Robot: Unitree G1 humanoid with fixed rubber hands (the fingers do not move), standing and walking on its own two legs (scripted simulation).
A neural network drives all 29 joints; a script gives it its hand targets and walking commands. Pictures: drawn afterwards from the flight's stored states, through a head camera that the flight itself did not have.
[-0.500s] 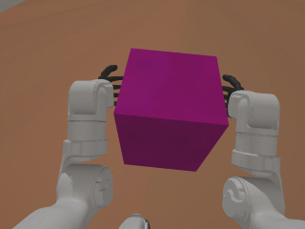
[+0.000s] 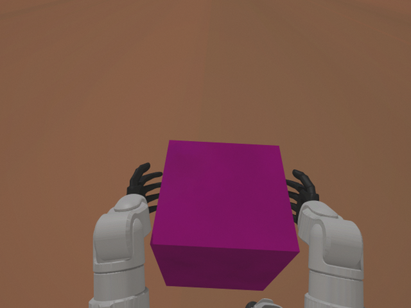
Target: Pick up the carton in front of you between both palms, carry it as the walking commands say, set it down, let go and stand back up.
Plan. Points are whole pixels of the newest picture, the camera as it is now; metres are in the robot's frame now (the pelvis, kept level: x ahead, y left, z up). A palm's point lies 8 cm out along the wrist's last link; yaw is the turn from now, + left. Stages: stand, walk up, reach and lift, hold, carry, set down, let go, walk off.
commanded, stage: carry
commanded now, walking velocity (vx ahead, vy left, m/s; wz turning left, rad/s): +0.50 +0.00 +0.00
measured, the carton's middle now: (219, 220) +0.30 +0.01 +0.00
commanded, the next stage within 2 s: none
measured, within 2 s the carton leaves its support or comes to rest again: neither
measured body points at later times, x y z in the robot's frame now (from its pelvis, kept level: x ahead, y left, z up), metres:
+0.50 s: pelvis +0.32 +0.00 +0.00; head +0.28 -0.02 +0.45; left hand +0.58 +0.17 +0.10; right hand +0.60 -0.14 +0.09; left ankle +0.48 +0.15 -0.71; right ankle +0.23 -0.11 -0.75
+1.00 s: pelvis +0.49 +0.04 -0.01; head +0.45 +0.05 +0.44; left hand +0.76 +0.19 +0.08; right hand +0.75 -0.11 +0.07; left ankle +0.53 +0.12 -0.75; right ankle +0.43 -0.07 -0.75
